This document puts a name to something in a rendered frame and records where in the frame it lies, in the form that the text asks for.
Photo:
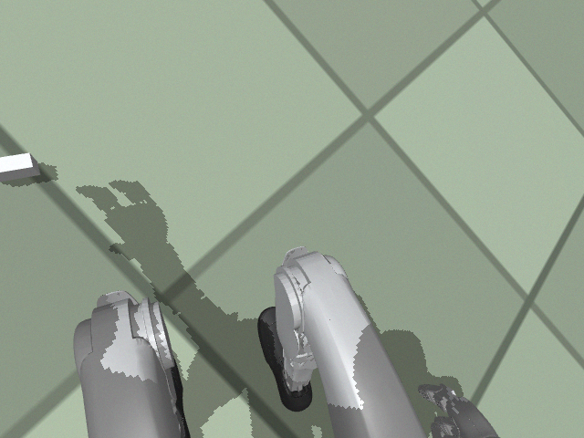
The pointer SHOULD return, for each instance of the left robot foot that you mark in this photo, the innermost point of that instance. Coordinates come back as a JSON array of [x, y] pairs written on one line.
[[179, 402]]

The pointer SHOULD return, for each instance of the right robot hand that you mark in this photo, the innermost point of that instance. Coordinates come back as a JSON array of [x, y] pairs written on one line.
[[464, 421]]

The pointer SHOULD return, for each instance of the right robot foot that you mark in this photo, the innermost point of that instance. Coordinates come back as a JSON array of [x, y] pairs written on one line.
[[295, 401]]

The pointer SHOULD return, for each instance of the small box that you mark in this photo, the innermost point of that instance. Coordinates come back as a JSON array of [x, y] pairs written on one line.
[[18, 166]]

